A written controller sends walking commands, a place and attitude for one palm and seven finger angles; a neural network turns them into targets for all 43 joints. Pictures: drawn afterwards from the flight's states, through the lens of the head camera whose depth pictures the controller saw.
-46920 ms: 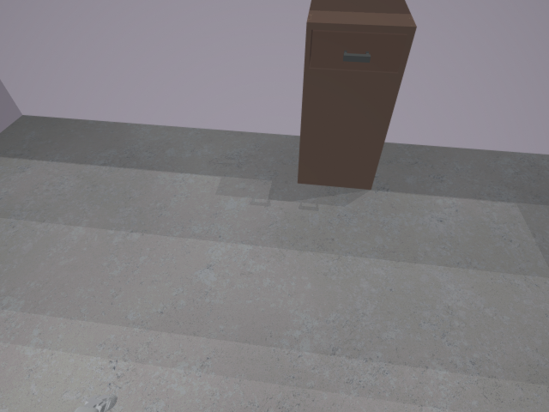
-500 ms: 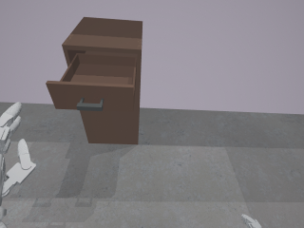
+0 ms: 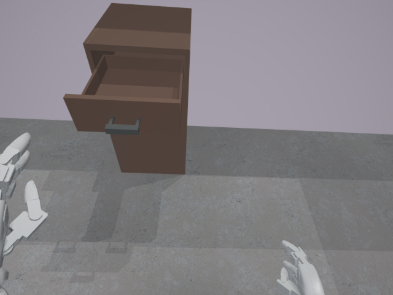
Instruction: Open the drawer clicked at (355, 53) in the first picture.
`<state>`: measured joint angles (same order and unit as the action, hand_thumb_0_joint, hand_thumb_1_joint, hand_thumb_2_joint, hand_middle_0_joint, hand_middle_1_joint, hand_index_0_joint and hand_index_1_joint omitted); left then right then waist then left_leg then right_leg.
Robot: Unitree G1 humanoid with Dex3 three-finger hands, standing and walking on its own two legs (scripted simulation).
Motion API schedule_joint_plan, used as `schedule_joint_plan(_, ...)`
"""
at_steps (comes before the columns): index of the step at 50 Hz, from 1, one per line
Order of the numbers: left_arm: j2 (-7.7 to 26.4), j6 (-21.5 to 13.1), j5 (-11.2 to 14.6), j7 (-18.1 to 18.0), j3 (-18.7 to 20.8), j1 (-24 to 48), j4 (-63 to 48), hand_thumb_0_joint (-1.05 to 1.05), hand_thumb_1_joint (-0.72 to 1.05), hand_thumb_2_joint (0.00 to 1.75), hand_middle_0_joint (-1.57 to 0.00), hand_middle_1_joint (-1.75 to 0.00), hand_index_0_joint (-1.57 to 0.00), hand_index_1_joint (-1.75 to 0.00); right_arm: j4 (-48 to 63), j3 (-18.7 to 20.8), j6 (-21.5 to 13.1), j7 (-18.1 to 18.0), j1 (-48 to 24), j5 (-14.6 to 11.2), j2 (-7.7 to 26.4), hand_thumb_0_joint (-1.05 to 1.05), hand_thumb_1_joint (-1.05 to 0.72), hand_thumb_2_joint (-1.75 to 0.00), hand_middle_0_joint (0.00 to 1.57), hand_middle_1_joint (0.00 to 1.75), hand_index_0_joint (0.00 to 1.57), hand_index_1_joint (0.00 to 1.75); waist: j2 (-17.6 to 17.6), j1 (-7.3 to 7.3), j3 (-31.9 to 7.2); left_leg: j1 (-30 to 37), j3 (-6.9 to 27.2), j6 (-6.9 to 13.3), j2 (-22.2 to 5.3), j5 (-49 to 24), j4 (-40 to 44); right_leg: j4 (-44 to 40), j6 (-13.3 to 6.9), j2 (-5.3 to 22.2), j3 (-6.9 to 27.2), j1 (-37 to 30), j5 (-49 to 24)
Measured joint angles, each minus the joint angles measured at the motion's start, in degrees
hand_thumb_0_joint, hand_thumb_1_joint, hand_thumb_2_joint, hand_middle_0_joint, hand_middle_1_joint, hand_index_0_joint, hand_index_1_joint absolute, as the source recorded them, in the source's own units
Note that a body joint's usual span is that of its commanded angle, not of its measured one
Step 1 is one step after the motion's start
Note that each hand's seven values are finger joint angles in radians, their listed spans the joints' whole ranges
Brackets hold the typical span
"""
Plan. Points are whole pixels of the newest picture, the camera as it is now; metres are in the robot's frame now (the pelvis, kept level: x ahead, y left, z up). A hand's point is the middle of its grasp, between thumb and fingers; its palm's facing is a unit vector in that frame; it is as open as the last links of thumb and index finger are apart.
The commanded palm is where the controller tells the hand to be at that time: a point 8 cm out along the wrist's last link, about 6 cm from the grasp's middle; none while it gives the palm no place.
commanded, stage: stop stepping back and stand still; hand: left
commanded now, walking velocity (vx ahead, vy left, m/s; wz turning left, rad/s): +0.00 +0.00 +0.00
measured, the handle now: (124, 124) +0.60 +0.26 -0.05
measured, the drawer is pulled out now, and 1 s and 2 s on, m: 0.29 0.29 0.29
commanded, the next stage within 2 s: let the arm hang, fingers relaxed in 0.04 s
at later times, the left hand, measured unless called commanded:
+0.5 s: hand out of the picture +0.01 +0.18 -0.17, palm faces -0.10 -0.98 -0.19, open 7.4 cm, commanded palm none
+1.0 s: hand out of the picture +0.05 +0.25 -0.14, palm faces -0.01 -0.92 -0.39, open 7.4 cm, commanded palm none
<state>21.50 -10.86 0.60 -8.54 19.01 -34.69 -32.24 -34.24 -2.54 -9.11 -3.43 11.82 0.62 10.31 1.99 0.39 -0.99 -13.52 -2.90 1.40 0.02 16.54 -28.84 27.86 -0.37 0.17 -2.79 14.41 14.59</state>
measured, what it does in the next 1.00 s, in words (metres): stands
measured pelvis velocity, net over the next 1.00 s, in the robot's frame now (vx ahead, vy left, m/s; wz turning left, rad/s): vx -0.03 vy -0.01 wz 0.02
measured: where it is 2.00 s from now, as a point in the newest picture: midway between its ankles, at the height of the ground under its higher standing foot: outside the picture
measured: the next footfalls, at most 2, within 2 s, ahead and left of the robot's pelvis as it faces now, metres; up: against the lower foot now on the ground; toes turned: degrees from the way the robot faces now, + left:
none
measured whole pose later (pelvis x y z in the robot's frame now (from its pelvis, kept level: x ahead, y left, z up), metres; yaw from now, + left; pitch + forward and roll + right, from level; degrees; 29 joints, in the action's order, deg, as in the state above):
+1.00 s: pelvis -0.03 -0.01 +0.01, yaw +1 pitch -3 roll +0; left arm 19.6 -0.5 -1.1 -0.7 0.6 -6.6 62.6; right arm -62.6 0.5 0.2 0.3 9.1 1.2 16.8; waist -2.0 0.9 3.2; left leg -8.0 -1.8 0.7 0.2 9.3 -19.8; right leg 19.7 -1.4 -0.1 -3.5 8.9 8.3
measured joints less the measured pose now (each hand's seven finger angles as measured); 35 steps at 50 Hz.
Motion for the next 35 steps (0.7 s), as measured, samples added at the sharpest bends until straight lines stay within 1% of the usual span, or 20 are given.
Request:
schedule_joint_plan(4, 0.2, -0.5, 0.2, 0.3, -0.3, -1.0, -1.5, 0.02, 0.89, 0.9, -0.21, -0.3, -0.21, -0.31, 0.6, 0.2, 0.4, 0.2, -0.5, -0.1, 0.4, 0.02, -0.9, -0.9, 0.21, 0.3, 0.2, 0.3, -0.3, 0.2, 0.0, -0.2, 0.0, 0.0, -0.2, 0.2, -0.4, -0.5, 0.0, -0.2, 0.0, -0.1, -0.3)
schedule_joint_plan(7, 0.5, -0.8, 0.4, 0.4, 0.3, -1.3, -1.3, 0.02, 0.89, 0.9, -0.22, -0.3, -0.21, -0.31, 0.7, 0.5, 1.0, 0.2, -0.5, -0.1, 0.7, 0.02, -0.9, -0.9, 0.21, 0.3, 0.2, 0.3, -0.6, 0.29, -0.1, -0.3, 0.0, 0.1, -0.3, 0.1, -0.3, -1.1, 0.1, -0.3, 0.0, -0.3, -0.7)
schedule_joint_plan(8, 0.9, -1.7, -0.7, 1.1, -0.8, 0.4, 2.0, 0.02, 0.89, 0.9, -0.21, -0.3, -0.21, -0.31, -0.7, 1.2, 0.0, 1.1, -0.6, -0.1, 1.4, 0.02, -0.9, -0.9, 0.21, 0.3, 0.2, 0.3, -1.2, 0.17, -0.5, -1.2, 0.3, 0.2, -0.2, 0.2, -0.9, -0.5, 0.2, -0.2, -0.3, 0.4, -0.8)
schedule_joint_plan(9, 1.6, -1.1, -1.7, 2.5, -3.0, 3.8, 8.0, 0.01, 0.89, 0.9, -0.21, -0.3, -0.21, -0.3, -2.5, 1.9, 0.0, 2.2, -1.1, -0.1, 2.6, 0.01, -0.9, -0.9, 0.21, 0.3, 0.2, 0.3, -2.0, -0.29, -0.8, -2.2, 0.5, 0.4, 0.1, 0.3, -1.9, 0.7, 0.3, 0.2, -0.5, 1.5, -0.4)
schedule_joint_plan(11, 1.5, 3.4, -2.8, 5.2, -7.7, 10.7, 22.9, 0.01, 0.9, 0.9, -0.21, -0.3, -0.2, -0.3, -6.4, 2.8, 2.1, 3.5, -2.8, 0.1, 5.0, 0.01, -0.9, -0.9, 0.21, 0.3, 0.2, 0.3, -3.4, -0.84, -1.3, -3.6, 0.4, 0.9, 1.0, 0.6, -3.5, 3.7, 0.6, 1.2, -0.3, 3.5, 0.8)
schedule_joint_plan(12, 1.0, 6.0, -3.0, 6.1, -9.6, 13.5, 30.7, 0.01, 0.9, 0.9, -0.21, -0.3, -0.2, -0.3, -7.8, 3.0, 3.3, 3.8, -3.7, 0.2, 6.0, 0.01, -0.9, -0.9, 0.21, 0.3, 0.21, 0.3, -3.8, -0.7, -1.4, -4.2, 0.0, 1.2, 1.5, 0.8, -4.2, 5.5, 0.7, 1.7, 0.2, 4.5, 1.7)
schedule_joint_plan(14, -0.3, 10.4, -3.2, 7.3, -12.6, 17.4, 45.2, 0.01, 0.9, 0.9, -0.2, -0.3, -0.2, -0.3, -9.7, 3.2, 5.2, 3.9, -4.9, 0.5, 7.1, 0.01, -0.9, -0.9, 0.21, 0.3, 0.21, 0.3, -4.1, 0.09, -0.6, -4.4, -0.8, 1.5, 2.1, 1.1, -5.3, 8.6, 0.9, 2.3, 1.1, 6.0, 2.8)
schedule_joint_plan(15, -1.0, 11.8, -3.3, 7.8, -14.0, 18.5, 51.4, 0.01, 0.9, 0.9, -0.2, -0.3, -0.2, -0.3, -10.4, 3.2, 5.9, 3.9, -5.0, 0.7, 7.4, 0.01, -0.9, -0.9, 0.21, 0.3, 0.21, 0.3, -4.0, 0.61, 0.1, -4.3, -1.1, 1.5, 2.2, 1.2, -5.6, 9.1, 0.7, 2.3, 1.5, 6.0, 2.6)
schedule_joint_plan(18, -3.5, 13.8, -3.3, 8.8, -17.6, 19.4, 65.3, 0.01, 0.91, 0.9, -0.2, -0.3, -0.2, -0.3, -12.4, 3.2, 7.4, 3.7, -3.7, 0.8, 7.8, 0.01, -0.9, -0.9, 0.21, 0.3, 0.2, 0.3, -3.5, 1.84, 2.2, -3.3, -0.8, 0.8, 1.5, 1.0, -5.6, 8.6, 0.1, 1.6, 1.2, 4.8, 2.4)
schedule_joint_plan(21, -5.4, 14.1, -2.9, 9.5, -20.4, 19.1, 74.1, 0.02, 0.91, 0.9, -0.21, -0.3, -0.2, -0.3, -15.2, 3.1, 9.0, 3.7, -1.1, 0.8, 8.0, 0.01, -0.9, -0.9, 0.2, 0.3, 0.2, 0.3, -1.8, 2.24, 4.2, -2.2, 0.2, 0.1, 1.0, -0.2, -4.2, 6.5, -0.5, 1.1, 0.2, 3.0, 1.5)
schedule_joint_plan(23, -6.5, 14.0, -2.5, 9.7, -21.5, 19.1, 78.6, 0.02, 0.91, 0.9, -0.21, -0.3, -0.2, -0.3, -17.6, 2.9, 9.7, 3.7, 0.5, 0.9, 8.0, 0.01, -0.9, -0.9, 0.2, 0.3, 0.2, 0.3, -0.8, 1.88, 5.4, -1.5, 0.6, -0.1, 0.7, -1.1, -2.7, 4.5, -0.7, 0.8, -0.2, 1.9, 0.3)
schedule_joint_plan(26, -7.5, 13.5, -2.1, 9.7, -21.9, 19.1, 83.8, 0.02, 0.91, 0.9, -0.21, -0.3, -0.2, -0.3, -21.2, 2.7, 10.4, 3.7, 2.4, 0.8, 7.9, 0.01, -0.91, -0.9, 0.2, 0.3, 0.2, 0.3, -0.1, 1.12, 6.7, -0.5, 1.1, -0.4, 0.2, -2.8, -0.1, 0.9, -0.9, 0.2, -0.7, 0.4, -1.8)
schedule_joint_plan(30, -7.2, 12.5, -1.6, 9.3, -21.3, 19.5, 89.1, 0.02, 0.91, 0.9, -0.21, -0.3, -0.2, -0.3, -24.8, 2.6, 10.6, 3.4, 3.6, 0.5, 7.4, 0.01, -0.91, -0.9, 0.2, 0.3, 0.2, 0.3, -0.1, 0.44, 7.3, 0.8, 1.5, -0.7, -0.2, -4.5, 2.7, -2.9, -1.2, -0.3, -1.1, -1.4, -4.0)
schedule_joint_plan(35, -5.2, 11.8, -1.4, 8.5, -19.9, 21.1, 93.6, 0.01, 0.91, 0.9, -0.21, -0.3, -0.2, -0.3, -27.3, 2.8, 10.3, 3.1, 2.9, 0.4, 6.4, 0.01, -0.9, -0.9, 0.2, 0.3, 0.2, 0.3, -1.0, 0.3, 6.9, 2.5, 1.5, -0.9, -0.3, -5.8, 5.2, -5.7, -1.3, -0.6, -1.2, -3.3, -5.4)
